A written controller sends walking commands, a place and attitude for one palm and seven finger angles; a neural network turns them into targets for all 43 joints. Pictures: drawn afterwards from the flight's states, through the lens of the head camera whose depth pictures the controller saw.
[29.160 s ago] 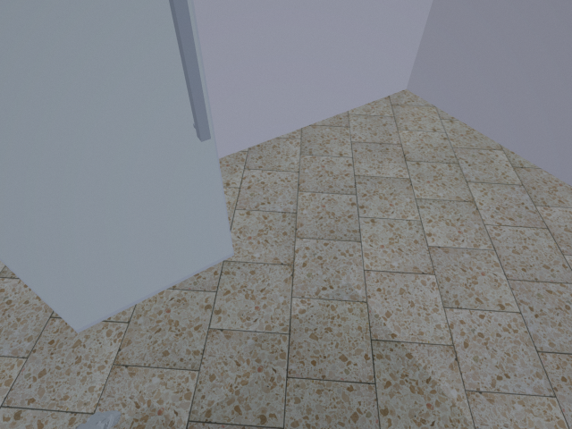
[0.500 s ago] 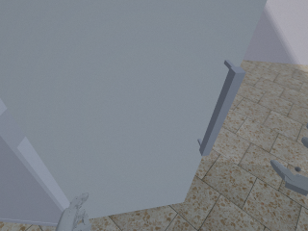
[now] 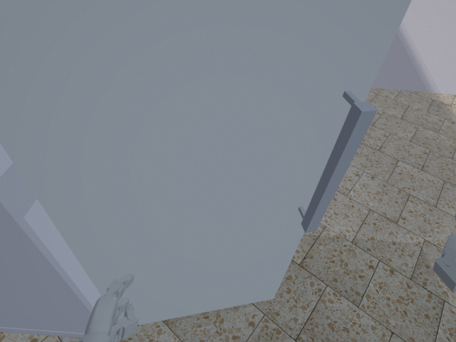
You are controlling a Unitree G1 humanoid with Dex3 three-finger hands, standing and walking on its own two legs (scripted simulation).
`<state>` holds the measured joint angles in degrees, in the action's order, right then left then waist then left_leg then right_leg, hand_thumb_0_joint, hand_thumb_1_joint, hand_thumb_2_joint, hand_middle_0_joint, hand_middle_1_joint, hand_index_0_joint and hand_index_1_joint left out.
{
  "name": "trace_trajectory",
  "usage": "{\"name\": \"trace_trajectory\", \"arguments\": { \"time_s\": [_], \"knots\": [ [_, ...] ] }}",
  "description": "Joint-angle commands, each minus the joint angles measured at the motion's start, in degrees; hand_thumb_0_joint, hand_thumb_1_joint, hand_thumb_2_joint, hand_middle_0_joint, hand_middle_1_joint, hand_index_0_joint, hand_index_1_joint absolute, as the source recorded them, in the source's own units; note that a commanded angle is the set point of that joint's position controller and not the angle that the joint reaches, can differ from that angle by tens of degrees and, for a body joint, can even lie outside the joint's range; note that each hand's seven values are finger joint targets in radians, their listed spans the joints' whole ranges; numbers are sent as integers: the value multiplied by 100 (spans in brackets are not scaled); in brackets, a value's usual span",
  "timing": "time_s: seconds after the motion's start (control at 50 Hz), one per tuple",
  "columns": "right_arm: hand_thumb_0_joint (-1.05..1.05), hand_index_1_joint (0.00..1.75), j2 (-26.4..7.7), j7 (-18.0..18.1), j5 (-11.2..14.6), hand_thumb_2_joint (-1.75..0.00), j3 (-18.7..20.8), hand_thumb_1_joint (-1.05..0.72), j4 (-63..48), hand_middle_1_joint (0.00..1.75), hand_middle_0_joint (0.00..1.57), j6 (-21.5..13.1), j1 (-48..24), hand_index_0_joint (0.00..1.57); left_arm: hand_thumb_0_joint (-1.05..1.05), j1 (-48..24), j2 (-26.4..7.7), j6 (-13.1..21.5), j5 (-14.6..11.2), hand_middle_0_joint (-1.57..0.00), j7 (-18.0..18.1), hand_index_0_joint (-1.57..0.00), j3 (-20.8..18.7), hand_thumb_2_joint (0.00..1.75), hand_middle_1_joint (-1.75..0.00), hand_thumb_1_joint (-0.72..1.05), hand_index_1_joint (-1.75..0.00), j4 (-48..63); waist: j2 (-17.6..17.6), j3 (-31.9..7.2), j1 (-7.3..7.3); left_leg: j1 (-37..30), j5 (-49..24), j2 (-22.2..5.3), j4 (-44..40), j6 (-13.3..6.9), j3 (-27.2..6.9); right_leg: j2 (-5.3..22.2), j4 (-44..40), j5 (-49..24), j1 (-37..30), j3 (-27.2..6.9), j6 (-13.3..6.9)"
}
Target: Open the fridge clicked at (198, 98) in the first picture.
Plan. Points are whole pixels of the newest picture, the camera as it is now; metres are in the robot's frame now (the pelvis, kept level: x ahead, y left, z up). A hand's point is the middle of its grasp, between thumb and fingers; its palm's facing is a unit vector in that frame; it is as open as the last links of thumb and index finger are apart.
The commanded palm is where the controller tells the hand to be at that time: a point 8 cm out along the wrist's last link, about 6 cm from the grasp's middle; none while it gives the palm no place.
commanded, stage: draw the hand back to the body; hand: right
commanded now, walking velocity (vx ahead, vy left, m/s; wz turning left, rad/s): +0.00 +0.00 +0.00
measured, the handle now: (325, 171) +0.41 -0.21 +0.10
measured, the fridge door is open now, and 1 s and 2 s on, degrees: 76 76 76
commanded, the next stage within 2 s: step back with the hand held close in 0.10 s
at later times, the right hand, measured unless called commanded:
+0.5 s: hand (434, 266) +0.19 -0.28 +0.14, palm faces +0.34 +0.83 -0.44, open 7.4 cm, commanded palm +0.12 -0.32 +0.17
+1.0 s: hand out of the picture +0.12 -0.30 +0.15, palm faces +0.42 +0.82 -0.39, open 7.4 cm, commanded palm +0.05 -0.34 +0.17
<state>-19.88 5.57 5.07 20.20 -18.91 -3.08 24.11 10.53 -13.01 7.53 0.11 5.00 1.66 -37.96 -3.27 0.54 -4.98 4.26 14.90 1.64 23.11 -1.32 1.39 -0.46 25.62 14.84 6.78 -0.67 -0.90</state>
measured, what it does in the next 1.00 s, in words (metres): shifts its weight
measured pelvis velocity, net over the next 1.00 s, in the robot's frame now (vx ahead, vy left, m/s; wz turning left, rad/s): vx -0.09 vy -0.04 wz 0.00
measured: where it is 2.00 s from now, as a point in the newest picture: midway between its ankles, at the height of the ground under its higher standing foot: outside the picture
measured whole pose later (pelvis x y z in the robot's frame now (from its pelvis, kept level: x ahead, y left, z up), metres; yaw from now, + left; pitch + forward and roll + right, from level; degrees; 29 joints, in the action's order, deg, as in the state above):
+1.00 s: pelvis -0.09 -0.04 -0.02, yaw +0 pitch +0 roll +3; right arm -21.9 8.2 1.8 23.3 -31.2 -12.9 28.1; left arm 12.5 -12.6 4.9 0.2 3.7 1.0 -33.5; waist 1.3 2.3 -0.4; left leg 21.1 10.8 -0.1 32.1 1.5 0.8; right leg -1.9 37.9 15.2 25.2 0.5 -3.2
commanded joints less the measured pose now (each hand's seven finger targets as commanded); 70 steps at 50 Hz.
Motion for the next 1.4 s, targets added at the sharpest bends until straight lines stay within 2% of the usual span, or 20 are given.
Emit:
{"name": "trace_trajectory", "arguments": {
  "time_s": [0.0,0.18,0.2,0.22,0.26,0.3,0.4,0.54,0.66,0.78,0.86,0.9,0.96,1.02,1.04,1.12,1.2,1.28,1.32,1.38],
  "knots": [
    [0,30,-1238,83,-3,-90,671,-90,-1367,30,20,-415,-546,20,0,-741,-565,332,19,-20,79,-20,-229,90,-30,90,-30,929,101,-589,24,158,-1456,-311,-360,66,-126,103,-241,-1507,-326,28,-166],
    [0,30,-1229,61,-5,-90,719,-90,-1239,30,20,-401,-572,20,0,-774,-555,303,-4,-20,72,-20,-230,90,-30,90,-30,900,-61,-315,26,266,-1170,-291,-433,54,-105,128,-350,-1341,-285,36,-137],
    [0,30,-888,17,-43,-90,235,-90,-1606,30,20,-434,-949,20,0,-826,-541,341,5,-20,48,-20,-189,90,-30,90,-30,945,-252,-349,95,297,-1109,-291,-413,56,-95,117,-374,-1311,-363,12,-131],
    [0,30,-1949,173,-129,-90,1240,-90,-2037,30,20,-764,-2126,20,0,-771,-596,243,-103,-20,29,-20,-76,90,-30,90,-30,1284,-394,157,244,684,-1313,-513,-660,47,-578,205,-271,-913,45,-198,-184],
    [0,30,-1328,109,-140,-90,783,-90,-1252,30,20,-800,-905,20,0,-778,-646,130,15,-20,17,-20,-207,90,-30,90,-30,996,500,167,289,952,-1401,-676,-832,36,-830,190,-13,-815,97,-247,-229],
    [0,30,-1033,63,-166,-90,596,-90,-1039,30,20,-745,-149,20,0,-627,-665,-44,21,-20,-43,-20,-273,90,-30,90,-30,1132,844,-125,278,854,-1643,-767,-700,53,-797,225,119,-1059,114,-221,-223],
    [0,30,-1238,130,-145,-90,828,-90,-1642,30,20,-856,403,20,0,-613,-688,-328,-23,-20,-39,-20,-357,90,-30,90,-30,1349,280,-903,316,534,-1891,-686,-207,117,-538,405,-70,-1818,151,-223,-197],
    [0,30,-1630,248,-152,-90,1259,-90,-2463,30,20,-1047,492,20,0,-594,-678,-314,-23,-20,74,-20,-379,90,-30,90,-30,1571,-260,-1115,270,127,-1699,-323,581,200,-334,698,-425,-1892,827,-610,-322],
    [0,30,-1301,241,-247,-90,1134,-90,-2210,30,20,-1105,387,20,0,-467,-791,-135,-16,-20,48,-20,-431,90,-30,90,-30,1553,-604,-659,330,-248,-938,-182,1294,205,-356,987,-867,236,2280,-910,-528],
    [0,30,-1191,230,-343,-90,1052,-90,-1971,30,20,-1167,91,20,0,-345,-808,-43,-38,-20,17,-20,-457,90,-30,90,-30,1511,169,-285,430,43,-398,-374,945,110,-749,753,-581,1880,2988,-907,-525],
    [0,30,-1298,289,-342,-90,996,-90,-2178,30,20,-1276,-84,20,0,-289,-727,-7,-1,-20,-26,-20,-453,90,-30,90,-30,1416,766,-144,488,1686,1341,-1006,-378,-273,-1480,263,630,1620,1924,-604,-274],
    [0,30,-1373,362,-316,-90,994,-90,-2314,30,20,-1342,-63,20,0,-249,-664,11,17,-20,-43,-20,-407,90,-30,90,-30,1310,811,-274,522,2277,1329,-1306,-551,-433,-1468,125,1186,1096,1253,-435,-153],
    [0,30,-1492,427,-282,-90,1133,-90,-2635,30,20,-1415,39,20,0,-290,-680,52,3,-20,-15,-20,-391,90,-30,90,-30,1335,226,-527,546,1997,552,-897,102,-203,-890,311,412,777,1200,-717,-212],
    [0,30,-1567,381,-388,-90,1462,-90,-2770,30,20,-1529,200,20,0,-485,-803,203,54,-20,51,-20,-453,90,-30,90,-30,1439,-1593,-707,397,43,260,259,2682,258,-158,1573,-1804,2260,3097,-2347,-715],
    [0,30,-1610,362,-421,-90,1577,-90,-2699,30,20,-1556,218,20,0,-393,-763,228,112,-20,35,-20,-494,90,-30,90,-30,1355,-1452,-702,422,-91,576,288,3338,253,-308,1798,-2021,2629,3351,-2426,-887],
    [0,30,-1387,334,-294,-90,1426,-90,-2412,30,20,-1574,439,20,0,-208,-676,369,97,-20,-57,-20,-560,90,-30,90,-30,1207,-537,-643,407,959,1149,218,2440,190,-226,1510,-1266,618,1767,-1788,-836],
    [0,30,-1116,274,-154,-90,898,-90,-2286,30,20,-1464,521,20,0,-240,-670,388,103,-20,-112,-20,-493,90,-30,90,-30,938,-763,-883,408,1162,1420,236,794,103,-40,1326,-1461,98,616,-1578,-418],
    [0,30,-1407,198,-135,-90,860,-90,-2406,30,20,-1494,148,20,0,-220,-639,218,121,-20,-114,-20,-467,90,-30,90,-30,788,-583,-1566,372,1005,-116,-66,-921,12,-163,1100,-382,-2946,-759,-861,52],
    [0,30,-1783,190,-145,-90,1156,-90,-2604,30,20,-1568,182,20,0,-310,-576,128,136,-20,-84,-20,-438,90,-30,90,-30,852,-126,-1871,374,1083,-1424,-461,-690,-44,-406,830,168,-3176,-950,-470,12],
    [0,30,-1784,137,-33,-90,1268,-90,-2794,30,20,-1586,202,20,0,-455,-603,95,7,-20,-35,-20,-503,90,-30,90,-30,1107,232,-1949,364,1253,-1356,-160,-132,227,-78,679,18,-2970,-1029,-236,-79]
  ]
}}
